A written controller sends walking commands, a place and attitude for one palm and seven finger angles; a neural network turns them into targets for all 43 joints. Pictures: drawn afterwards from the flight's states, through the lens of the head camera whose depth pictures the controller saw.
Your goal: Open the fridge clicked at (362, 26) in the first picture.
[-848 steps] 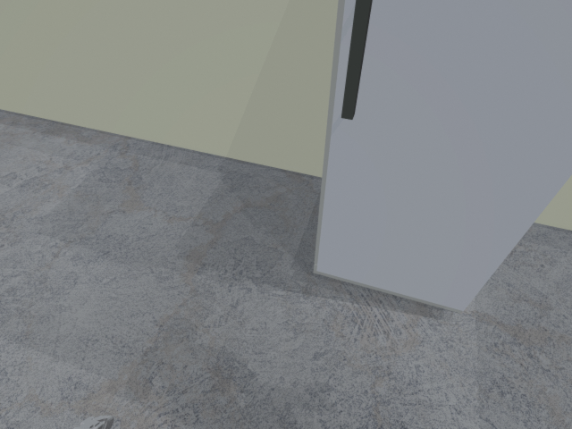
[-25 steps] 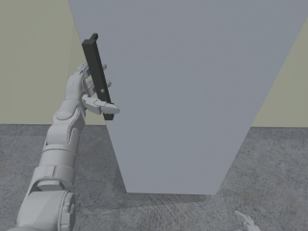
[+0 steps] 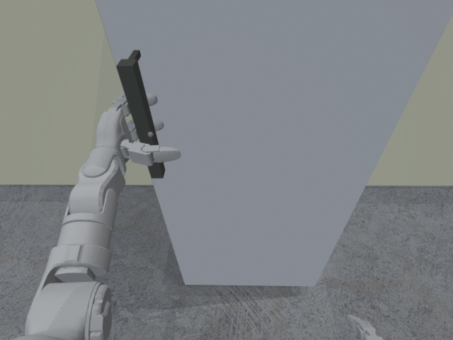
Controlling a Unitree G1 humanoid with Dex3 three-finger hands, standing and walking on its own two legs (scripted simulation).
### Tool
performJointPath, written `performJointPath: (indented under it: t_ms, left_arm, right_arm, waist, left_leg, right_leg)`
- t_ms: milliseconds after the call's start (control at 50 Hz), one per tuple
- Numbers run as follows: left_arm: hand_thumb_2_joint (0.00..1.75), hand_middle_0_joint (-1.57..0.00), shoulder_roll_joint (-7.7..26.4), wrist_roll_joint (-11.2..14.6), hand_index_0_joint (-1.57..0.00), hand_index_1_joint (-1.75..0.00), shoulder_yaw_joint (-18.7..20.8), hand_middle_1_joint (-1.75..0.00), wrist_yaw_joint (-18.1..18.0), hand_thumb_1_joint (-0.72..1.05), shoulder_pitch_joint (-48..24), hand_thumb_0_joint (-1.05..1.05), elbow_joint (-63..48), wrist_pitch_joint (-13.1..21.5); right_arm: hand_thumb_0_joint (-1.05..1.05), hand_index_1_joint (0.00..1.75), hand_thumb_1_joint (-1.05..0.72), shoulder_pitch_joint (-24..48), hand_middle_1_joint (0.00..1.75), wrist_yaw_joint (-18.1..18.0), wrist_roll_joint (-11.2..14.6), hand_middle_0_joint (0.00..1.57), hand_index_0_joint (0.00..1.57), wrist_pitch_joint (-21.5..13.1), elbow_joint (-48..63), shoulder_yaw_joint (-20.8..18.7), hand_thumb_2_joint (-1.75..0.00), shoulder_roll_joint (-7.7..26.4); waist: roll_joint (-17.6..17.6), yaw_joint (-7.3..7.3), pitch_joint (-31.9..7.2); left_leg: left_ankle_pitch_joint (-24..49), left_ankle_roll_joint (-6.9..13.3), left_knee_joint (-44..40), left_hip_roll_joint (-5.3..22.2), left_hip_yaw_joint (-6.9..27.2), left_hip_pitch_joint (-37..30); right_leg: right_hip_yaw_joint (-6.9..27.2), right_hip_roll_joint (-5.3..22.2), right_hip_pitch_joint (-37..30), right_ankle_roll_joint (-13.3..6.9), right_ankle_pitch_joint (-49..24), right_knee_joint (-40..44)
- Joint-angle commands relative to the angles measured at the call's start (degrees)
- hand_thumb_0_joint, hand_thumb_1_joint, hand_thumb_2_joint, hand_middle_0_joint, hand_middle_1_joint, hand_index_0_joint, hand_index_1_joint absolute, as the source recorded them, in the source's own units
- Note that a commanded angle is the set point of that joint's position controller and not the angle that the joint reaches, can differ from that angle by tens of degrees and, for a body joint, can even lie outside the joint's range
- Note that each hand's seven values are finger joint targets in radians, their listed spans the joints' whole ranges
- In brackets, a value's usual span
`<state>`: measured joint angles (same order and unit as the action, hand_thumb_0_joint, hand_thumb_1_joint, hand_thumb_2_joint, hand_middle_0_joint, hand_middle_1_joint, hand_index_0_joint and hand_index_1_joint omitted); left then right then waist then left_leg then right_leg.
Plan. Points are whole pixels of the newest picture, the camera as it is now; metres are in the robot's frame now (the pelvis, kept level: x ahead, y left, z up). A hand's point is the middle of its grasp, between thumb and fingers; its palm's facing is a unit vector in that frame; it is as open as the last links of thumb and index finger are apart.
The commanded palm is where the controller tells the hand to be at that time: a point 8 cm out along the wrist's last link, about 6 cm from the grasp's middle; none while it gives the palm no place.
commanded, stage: grip the handle and tug to test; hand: left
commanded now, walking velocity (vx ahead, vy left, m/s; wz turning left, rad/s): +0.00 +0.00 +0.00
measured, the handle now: (148, 120) +0.46 +0.18 +0.17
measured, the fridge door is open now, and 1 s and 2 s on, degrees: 0 0 3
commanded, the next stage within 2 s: pull the door a little, standing still in 1.20 s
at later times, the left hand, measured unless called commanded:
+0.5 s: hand (150, 133) +0.41 +0.16 +0.19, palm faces +0.05 -1.00 +0.01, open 6.1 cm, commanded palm +0.38 +0.21 +0.18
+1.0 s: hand (151, 133) +0.41 +0.16 +0.19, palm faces +0.06 -1.00 +0.01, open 6.1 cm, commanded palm +0.36 +0.20 +0.18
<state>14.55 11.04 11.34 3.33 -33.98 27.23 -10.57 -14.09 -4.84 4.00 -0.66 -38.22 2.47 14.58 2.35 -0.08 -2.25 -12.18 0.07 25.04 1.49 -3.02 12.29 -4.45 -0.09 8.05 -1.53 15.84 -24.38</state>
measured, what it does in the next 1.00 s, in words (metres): stands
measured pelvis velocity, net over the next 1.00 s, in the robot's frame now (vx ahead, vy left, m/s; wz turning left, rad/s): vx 0.01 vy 0.00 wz -0.02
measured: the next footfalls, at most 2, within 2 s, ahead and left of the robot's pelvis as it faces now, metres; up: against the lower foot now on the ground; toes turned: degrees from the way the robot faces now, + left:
none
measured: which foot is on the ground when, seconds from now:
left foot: down 0.00-1.00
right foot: down 0.00-1.00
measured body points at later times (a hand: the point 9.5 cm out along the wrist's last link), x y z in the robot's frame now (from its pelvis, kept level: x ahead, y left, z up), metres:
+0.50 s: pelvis +0.00 +0.00 +0.00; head -0.01 -0.02 +0.45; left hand +0.40 +0.21 +0.19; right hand +0.14 -0.24 -0.11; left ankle +0.01 +0.12 -0.74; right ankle -0.03 -0.10 -0.74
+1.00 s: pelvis +0.01 +0.00 +0.00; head -0.01 -0.02 +0.45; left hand +0.40 +0.21 +0.19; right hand +0.15 -0.25 -0.10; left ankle +0.01 +0.12 -0.74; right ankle -0.03 -0.10 -0.74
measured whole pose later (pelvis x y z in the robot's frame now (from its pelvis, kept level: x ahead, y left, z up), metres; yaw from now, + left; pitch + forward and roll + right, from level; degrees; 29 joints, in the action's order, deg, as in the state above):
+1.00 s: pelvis +0.01 +0.00 +0.00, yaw -1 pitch +0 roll +0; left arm 14.7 11.4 12.8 3.2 -29.6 21.4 -12.8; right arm -13.6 -4.3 3.9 0.3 -36.5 2.4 14.5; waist 2.5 -0.5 -2.9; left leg -12.8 -0.1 24.2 1.7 -4.0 11.1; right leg -3.4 -0.3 7.4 -1.6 16.2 -23.8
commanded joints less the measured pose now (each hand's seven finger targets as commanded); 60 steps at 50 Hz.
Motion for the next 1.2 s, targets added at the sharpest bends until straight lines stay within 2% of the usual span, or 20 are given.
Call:
performJointPath:
  t_ms: [0,200,280,300,340,360,480,500,520,620,640,660,680,720,740,780,860,940,1060,1180]
  left_arm:
    - [0.54,-0.36,9.1,0.3,-0.36,-1.28,0.7,-1.28,1.2,0.06,-29.0,0.0,-11.8,3.9]
    - [0.74,-0.41,7.7,0.5,-0.41,-1.35,-0.1,-1.35,1.4,0.53,-28.2,0.0,-12.6,5.3]
    - [0.82,-0.43,9.5,0.7,-0.43,-1.37,1.5,-1.37,1.6,0.71,-27.6,0.0,-14.0,5.6]
    - [0.84,-0.44,8.5,0.9,-0.44,-1.38,1.0,-1.38,1.7,0.76,-26.4,0.0,-13.9,5.4]
    - [0.88,-0.44,10.6,1.0,-0.44,-1.39,2.8,-1.39,1.7,0.85,-25.7,0.0,-13.1,5.3]
    - [0.9,-0.45,9.9,1.1,-0.45,-1.4,2.1,-1.4,1.9,0.9,-25.9,0.0,-13.5,5.1]
    - [0.9,-0.45,11.3,0.8,-0.45,-1.4,3.4,-1.4,1.8,0.9,-24.9,0.0,-13.4,4.1]
    - [0.9,-0.45,10.2,1.0,-0.45,-1.4,2.7,-1.4,1.9,0.9,-24.7,0.0,-13.8,3.9]
    - [0.9,-0.45,11.1,0.9,-0.45,-1.4,3.4,-1.4,1.7,0.9,-24.1,0.0,-13.7,4.0]
    - [0.9,-0.45,11.6,1.1,-0.45,-1.4,4.1,-1.4,1.8,0.9,-22.4,0.0,-15.8,3.8]
    - [0.9,-0.45,10.5,1.2,-0.45,-1.4,3.4,-1.4,1.9,0.9,-21.9,0.0,-15.6,3.5]
    - [0.9,-0.45,11.4,1.2,-0.45,-1.4,3.8,-1.4,1.8,0.9,-22.7,0.0,-15.7,3.3]
    - [0.9,-0.45,10.4,1.2,-0.45,-1.4,2.9,-1.4,1.9,0.9,-23.7,0.0,-15.5,3.1]
    - [0.9,-0.45,11.9,1.0,-0.45,-1.4,4.3,-1.4,1.7,0.9,-21.7,0.0,-15.2,3.0]
    - [0.9,-0.45,10.5,1.1,-0.45,-1.4,3.0,-1.4,1.8,0.9,-23.1,0.0,-16.0,3.0]
    - [0.9,-0.45,10.7,1.0,-0.45,-1.4,3.1,-1.4,1.7,0.9,-23.1,0.0,-16.0,2.7]
    - [0.9,-0.45,8.8,1.1,-0.45,-1.4,2.1,-1.4,1.6,0.9,-19.9,0.0,-17.7,2.3]
    - [0.9,-0.45,9.8,1.4,-0.45,-1.4,3.7,-1.4,1.7,0.9,-14.4,0.0,-20.7,2.1]
    - [0.9,-0.45,8.1,1.5,-0.45,-1.4,2.3,-1.4,1.8,0.9,-12.2,0.0,-24.9,0.3]
    - [0.9,-0.45,8.4,1.7,-0.45,-1.4,3.7,-1.4,2.1,0.9,-5.4,0.0,-30.4,-1.6]
  right_arm:
    - [0.0,0.3,-0.9,5.4,0.3,-0.6,0.1,0.2,0.2,-2.9,7.9,-2.5,-0.9,6.6]
    - [0.0,0.3,-0.9,5.2,0.3,-0.3,0.0,0.2,0.2,-3.4,8.0,-2.8,-0.9,6.5]
    - [0.0,0.3,-0.9,5.4,0.3,-0.1,0.0,0.2,0.2,-3.5,8.2,-2.8,-0.9,6.6]
    - [0.0,0.3,-0.9,5.6,0.3,-0.2,0.0,0.2,0.2,-3.5,8.5,-2.7,-0.9,6.4]
    - [0.0,0.3,-0.9,5.4,0.3,-0.2,0.0,0.2,0.2,-3.2,8.2,-2.7,-0.9,6.7]
    - [0.0,0.3,-0.9,5.7,0.3,-0.2,0.0,0.2,0.2,-3.2,8.5,-2.6,-0.9,6.6]
    - [0.0,0.3,-0.9,5.6,0.3,-0.3,0.0,0.2,0.2,-2.9,8.6,-2.6,-0.9,6.7]
    - [0.0,0.3,-0.9,5.9,0.3,-0.3,0.1,0.2,0.2,-2.8,8.9,-2.6,-0.9,6.5]
    - [0.0,0.3,-0.9,5.6,0.3,-0.3,0.0,0.2,0.2,-2.8,8.8,-2.8,-0.9,6.7]
    - [0.0,0.3,-0.9,6.0,0.3,-0.3,0.0,0.2,0.2,-2.6,9.3,-2.9,-0.9,6.7]
    - [0.0,0.3,-0.9,6.2,0.3,-0.2,0.0,0.2,0.2,-2.5,9.4,-2.8,-0.9,6.6]
    - [0.0,0.3,-0.9,6.2,0.3,-0.3,0.0,0.2,0.2,-2.4,9.3,-2.7,-0.9,6.6]
    - [0.0,0.3,-0.9,6.2,0.3,-0.3,0.1,0.2,0.2,-2.4,9.2,-2.6,-0.9,6.6]
    - [0.0,0.3,-0.9,6.2,0.3,-0.4,0.0,0.2,0.2,-2.2,9.4,-2.8,-0.9,6.8]
    - [0.0,0.3,-0.9,6.4,0.3,-0.4,0.0,0.2,0.2,-2.2,9.4,-2.7,-0.9,6.6]
    - [0.0,0.3,-0.9,6.4,0.3,-0.4,0.1,0.2,0.2,-2.1,9.3,-2.7,-0.9,6.6]
    - [0.0,0.3,-0.9,6.9,0.3,-0.1,0.0,0.2,0.2,-2.1,10.0,-2.7,-0.9,6.4]
    - [0.0,0.3,-0.9,7.4,0.3,0.2,-0.1,0.2,0.2,-2.1,10.9,-2.8,-0.9,6.4]
    - [0.0,0.3,-0.9,8.1,0.3,0.4,0.0,0.2,0.2,-1.9,11.5,-2.7,-0.9,6.3]
    - [0.0,0.3,-0.9,8.9,0.3,0.7,-0.2,0.2,0.2,-1.6,12.7,-2.8,-0.9,6.2]
  waist:
    - [-2.5,-1.03,-13.4]
    - [-3.1,-0.78,-15.0]
    - [-2.6,-0.28,-15.8]
    - [-3.3,-0.17,-15.9]
    - [-3.3,0.02,-14.9]
    - [-3.4,-0.05,-14.8]
    - [-2.7,0.1,-14.6]
    - [-1.9,0.14,-14.7]
    - [-3.4,0.17,-15.2]
    - [-3.8,0.6,-15.9]
    - [-2.9,0.54,-15.2]
    - [-2.9,0.36,-15.1]
    - [-3.2,-0.05,-14.1]
    - [-4.0,0.56,-14.4]
    - [-3.0,0.1,-14.4]
    - [-2.8,-0.01,-14.0]
    - [-2.6,0.52,-14.9]
    - [-3.5,1.75,-16.2]
    - [-3.2,1.45,-15.6]
    - [-3.8,2.49,-17.2]
  left_leg:
    - [12.0,2.7,-0.6,-1.2,2.6,-10.0]
    - [14.8,2.7,-0.2,-1.1,2.6,-11.0]
    - [15.4,2.7,-0.2,-1.2,2.5,-11.0]
    - [15.4,2.8,-0.1,-1.3,2.3,-10.8]
    - [14.8,2.8,-0.4,-1.2,2.4,-9.9]
    - [14.7,2.8,-0.5,-1.3,2.2,-9.9]
    - [15.1,2.7,-0.3,-1.2,2.0,-9.6]
    - [14.8,2.7,-0.3,-1.3,1.9,-9.8]
    - [15.0,2.7,-0.3,-1.2,1.9,-9.9]
    - [17.1,2.8,-0.1,-1.1,1.8,-10.4]
    - [17.3,2.8,-0.2,-1.2,1.7,-10.1]
    - [16.7,2.7,-0.2,-1.2,1.7,-10.1]
    - [16.0,2.7,-0.3,-1.2,1.7,-9.8]
    - [16.0,2.8,-0.4,-1.0,1.7,-9.8]
    - [15.8,2.8,-0.6,-1.1,1.6,-10.1]
    - [16.0,2.8,-0.4,-1.1,1.6,-10.2]
    - [17.3,2.7,-0.3,-1.1,1.7,-10.8]
    - [19.7,2.6,-0.3,-1.0,1.6,-10.7]
    - [21.0,2.6,-0.2,-0.9,1.3,-11.3]
    - [25.1,2.5,0.2,-1.0,0.8,-12.0]
  right_leg:
    - [2.5,-0.8,2.5,0.4,-17.6,3.6]
    - [2.3,-0.9,1.6,0.3,-20.7,2.8]
    - [2.4,-0.9,0.6,0.3,-21.5,2.7]
    - [2.4,-0.9,0.4,0.4,-21.9,2.7]
    - [2.4,-0.8,0.1,0.3,-21.4,2.9]
    - [2.5,-0.8,0.1,0.4,-21.6,2.9]
    - [2.5,-0.7,0.2,0.4,-21.9,2.7]
    - [2.5,-0.7,0.3,0.4,-21.7,2.9]
    - [2.3,-0.7,-0.1,0.5,-21.6,2.9]
    - [2.4,-0.7,-1.2,0.5,-24.0,2.5]
    - [2.4,-0.6,-1.1,0.5,-24.6,2.5]
    - [2.5,-0.6,-0.8,0.5,-24.2,2.6]
    - [2.5,-0.7,-0.2,0.6,-23.6,2.8]
    - [2.4,-0.7,-0.6,0.6,-22.8,2.9]
    - [2.5,-0.6,-0.4,0.6,-23.0,3.0]
    - [2.6,-0.7,0.0,0.5,-23.2,2.9]
    - [2.3,-0.7,-0.7,0.5,-24.1,2.7]
    - [2.1,-0.6,-2.9,0.4,-27.1,2.0]
    - [2.0,-0.7,-2.7,0.5,-28.6,1.8]
    - [1.9,-0.6,-4.9,0.6,-33.8,0.8]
